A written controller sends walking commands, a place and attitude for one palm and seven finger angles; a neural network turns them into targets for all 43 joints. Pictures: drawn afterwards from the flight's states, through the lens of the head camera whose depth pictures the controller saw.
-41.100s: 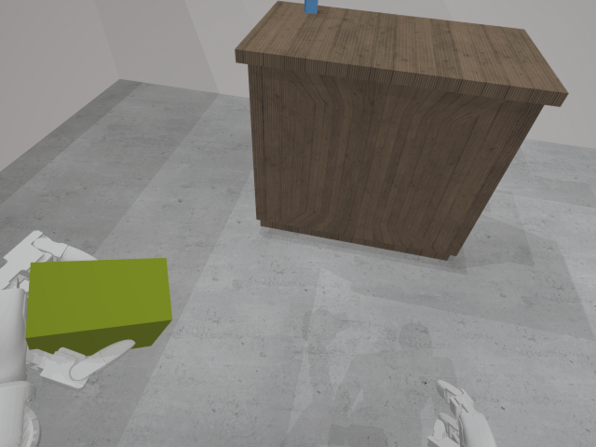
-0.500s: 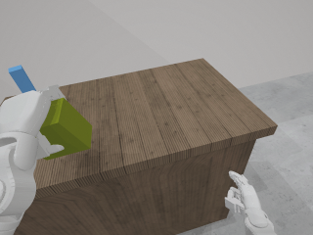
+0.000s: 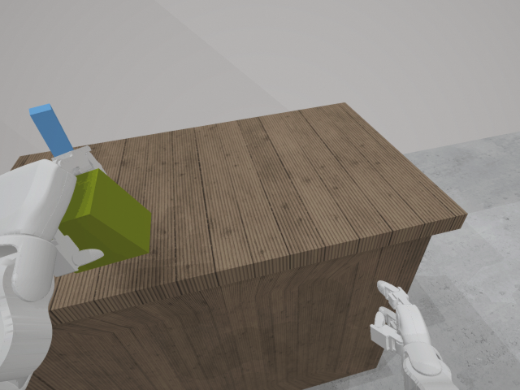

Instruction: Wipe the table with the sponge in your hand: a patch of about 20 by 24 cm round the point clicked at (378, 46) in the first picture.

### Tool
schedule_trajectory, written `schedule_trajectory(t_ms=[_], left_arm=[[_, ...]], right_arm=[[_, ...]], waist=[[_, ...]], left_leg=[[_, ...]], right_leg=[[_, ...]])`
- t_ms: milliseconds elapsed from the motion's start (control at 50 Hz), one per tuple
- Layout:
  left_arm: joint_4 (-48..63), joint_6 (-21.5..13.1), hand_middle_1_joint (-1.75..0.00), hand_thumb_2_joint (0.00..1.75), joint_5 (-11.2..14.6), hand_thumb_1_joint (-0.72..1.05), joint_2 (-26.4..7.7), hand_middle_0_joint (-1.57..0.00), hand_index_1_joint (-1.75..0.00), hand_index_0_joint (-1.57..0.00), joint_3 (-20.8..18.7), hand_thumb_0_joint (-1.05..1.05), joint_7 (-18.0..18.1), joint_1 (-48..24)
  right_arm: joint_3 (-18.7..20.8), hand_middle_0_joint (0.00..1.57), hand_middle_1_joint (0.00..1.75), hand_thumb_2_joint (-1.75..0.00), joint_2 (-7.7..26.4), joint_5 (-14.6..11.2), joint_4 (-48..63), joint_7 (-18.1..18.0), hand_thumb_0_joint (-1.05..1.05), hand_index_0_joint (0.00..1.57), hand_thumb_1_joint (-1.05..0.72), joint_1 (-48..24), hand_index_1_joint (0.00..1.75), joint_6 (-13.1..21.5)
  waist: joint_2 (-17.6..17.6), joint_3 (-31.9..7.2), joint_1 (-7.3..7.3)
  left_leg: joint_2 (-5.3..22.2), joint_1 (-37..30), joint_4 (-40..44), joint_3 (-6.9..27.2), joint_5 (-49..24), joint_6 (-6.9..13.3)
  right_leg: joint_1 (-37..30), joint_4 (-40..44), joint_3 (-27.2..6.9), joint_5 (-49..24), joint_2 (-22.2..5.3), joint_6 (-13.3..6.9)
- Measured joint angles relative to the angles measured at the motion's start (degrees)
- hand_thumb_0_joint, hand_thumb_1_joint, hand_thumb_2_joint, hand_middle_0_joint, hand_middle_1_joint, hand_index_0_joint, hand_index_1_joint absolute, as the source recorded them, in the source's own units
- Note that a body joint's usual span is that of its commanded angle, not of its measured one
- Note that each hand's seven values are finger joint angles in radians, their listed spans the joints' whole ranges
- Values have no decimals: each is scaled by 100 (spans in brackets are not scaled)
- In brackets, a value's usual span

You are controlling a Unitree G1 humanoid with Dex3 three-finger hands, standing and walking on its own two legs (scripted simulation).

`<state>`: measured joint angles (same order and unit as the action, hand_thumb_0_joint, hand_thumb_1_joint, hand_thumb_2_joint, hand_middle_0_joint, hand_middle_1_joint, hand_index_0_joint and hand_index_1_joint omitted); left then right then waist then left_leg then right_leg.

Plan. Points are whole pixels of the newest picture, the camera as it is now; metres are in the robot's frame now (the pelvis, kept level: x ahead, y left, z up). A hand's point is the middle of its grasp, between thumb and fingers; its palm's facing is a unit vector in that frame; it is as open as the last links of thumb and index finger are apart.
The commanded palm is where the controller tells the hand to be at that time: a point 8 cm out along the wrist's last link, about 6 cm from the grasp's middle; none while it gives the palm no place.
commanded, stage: bring the sponge back beside the body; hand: left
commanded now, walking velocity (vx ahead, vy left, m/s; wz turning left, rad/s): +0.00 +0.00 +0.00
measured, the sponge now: (96, 231) +0.22 +0.28 +0.19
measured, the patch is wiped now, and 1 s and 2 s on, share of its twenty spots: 1.00 1.00 1.00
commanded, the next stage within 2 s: step back with the hand held close in 0.16 s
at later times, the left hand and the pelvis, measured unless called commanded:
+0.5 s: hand (108, 205) +0.21 +0.23 +0.24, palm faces +0.41 -0.83 -0.38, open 10.6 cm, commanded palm +0.15 +0.29 +0.28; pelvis -0.01 +0.01 -0.01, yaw +1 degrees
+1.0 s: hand (8, 221) +0.14 +0.27 +0.28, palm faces +0.59 -0.73 -0.34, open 10.6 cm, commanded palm +0.09 +0.30 +0.28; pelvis -0.07 +0.02 -0.02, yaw +0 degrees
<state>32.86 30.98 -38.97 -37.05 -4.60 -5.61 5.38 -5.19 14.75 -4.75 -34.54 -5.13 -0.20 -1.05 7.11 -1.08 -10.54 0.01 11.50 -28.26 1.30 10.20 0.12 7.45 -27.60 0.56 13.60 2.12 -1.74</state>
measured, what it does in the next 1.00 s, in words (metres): shifts its weight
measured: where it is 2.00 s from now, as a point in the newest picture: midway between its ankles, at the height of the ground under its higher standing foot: outside the picture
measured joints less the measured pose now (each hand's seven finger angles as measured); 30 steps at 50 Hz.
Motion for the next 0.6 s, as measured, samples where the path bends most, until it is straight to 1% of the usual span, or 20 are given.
schedule_trajectory(t_ms=[200, 280, 300, 320, 340, 360, 380, 400, 420, 440, 460, 480, 500, 540, 600], left_arm=[[17, -39, -129, 105, 34, -54, 10, -68, -128, -70, -52, 0, 14, 43], [-12, -45, -129, 105, 40, -54, 2, -68, -128, -70, -54, 0, 10, 63], [-128, -73, -129, 105, -12, -54, 15, -68, -128, -70, -12, 0, 36, 15], [-308, -344, -129, 105, 844, -54, 150, -68, -128, -70, -250, 0, 167, -77], [-516, -781, -129, 105, 1805, -54, 303, -68, -128, -70, -542, 0, 294, -125], [-643, -1209, -129, 105, 2547, -54, 416, -68, -128, -70, -787, 0, 421, -77], [-623, -1562, -129, 105, 3079, -54, 510, -68, -128, -70, -989, -1, 545, 55], [-477, -1858, -129, 105, 3459, -54, 600, -68, -128, -70, -1158, -1, 663, 243], [-244, -2120, -129, 105, 3744, -54, 677, -68, -128, -70, -1306, -1, 773, 450], [23, -2378, -129, 105, 3953, -54, 753, -68, -128, -70, -1419, -1, 875, 631], [282, -2621, -129, 105, 4102, -54, 827, -68, -128, -70, -1504, -1, 959, 749], [493, -2837, -129, 105, 4197, -54, 883, -68, -128, -70, -1581, -1, 1021, 804], [670, -3029, -129, 105, 4250, -54, 904, -68, -128, -70, -1680, -1, 1075, 847], [918, -3345, -129, 105, 4306, -54, 817, -68, -128, -70, -1989, -1, 1180, 918], [915, -3676, -129, 105, 4299, -54, 597, -68, -128, -71, -2475, -1, 1284, 858]], right_arm=[[-45, 20, 30, -90, -53, -2, 19, 27, 1, 20, -90, 25, 30, -2], [-37, 20, 30, -90, -23, -3, 10, 19, 1, 20, -90, 52, 30, -4], [-36, 20, 30, -90, -13, -1, -6, -3, 1, 20, -90, 60, 30, -3], [-12, 20, 30, -90, 4, -10, 138, 6, 1, 20, -90, 140, 30, -36], [-20, 20, 30, -90, 10, 34, 297, 28, 1, 20, -90, 260, 30, 0], [-44, 20, 30, -90, -13, 89, 427, 57, 1, 20, -90, 382, 30, 47], [-71, 20, 30, -90, -57, 137, 523, 87, 1, 20, -90, 502, 30, 84], [-98, 20, 30, -90, -106, 180, 581, 112, 1, 20, -90, 626, 30, 105], [-125, 20, 30, -90, -135, 218, 615, 131, 1, 20, -90, 750, 30, 117], [-133, 20, 30, -90, -124, 258, 643, 138, 1, 20, -90, 880, 30, 134], [-98, 20, 30, -90, -97, 298, 636, 137, 1, 20, -90, 997, 30, 155], [-32, 20, 30, -90, -104, 324, 559, 133, 1, 20, -90, 1083, 30, 151], [35, 20, 30, -90, -107, 339, 481, 133, 1, 20, -90, 1176, 30, 131], [155, 20, 30, -90, -98, 365, 341, 139, 1, 20, -90, 1368, 30, 104], [321, 20, 30, -90, -70, 382, 107, 164, 1, 20, -90, 1623, 30, 111]], waist=[[-7, -40, 66], [6, -36, 64], [6, -39, 69], [14, -22, 106], [-14, -61, 158], [-83, -118, 227], [-187, -165, 307], [-312, -203, 406], [-426, -230, 516], [-477, -259, 641], [-493, -267, 781], [-584, -206, 882], [-673, -145, 941], [-808, -47, 1026], [-843, 72, 1109]], left_leg=[[11, 5, 35, -32, -49, 2], [23, 17, 11, -37, -47, -1], [20, 31, 2, -24, -51, -2], [10, 116, -101, 36, 84, 13], [-6, 301, -281, 107, 366, 57], [-22, 518, -541, 167, 639, 99], [-32, 684, -843, 187, 777, 125], [-32, 759, -1047, 170, 793, 138], [-10, 736, -1075, 137, 768, 148], [42, 654, -931, 157, 715, 172], [87, 639, -796, 232, 793, 126], [52, 728, -858, 249, 855, 80], [18, 800, -912, 233, 864, 62], [-39, 886, -920, 167, 810, 71], [-70, 941, -861, 136, 711, 102]], right_leg=[[28, 14, -35, -51, 9, 5], [37, 2, -42, -60, 22, 2], [44, -2, -29, -61, 20, 3], [53, 22, 25, -68, 20, 9], [141, 46, 84, -84, 24, 7], [275, 45, 122, -109, 32, -1], [418, 15, 129, -119, 45, -10], [549, -32, 118, -113, 56, -17], [675, -108, 105, -87, 73, -18], [811, -214, 124, -40, 115, -12], [954, -337, 181, 22, 150, 2], [1038, -419, 198, 64, 114, 22], [1094, -444, 182, 57, 78, 67], [1209, -495, 120, 49, 20, 89], [1268, -445, 90, -26, -11, 94]])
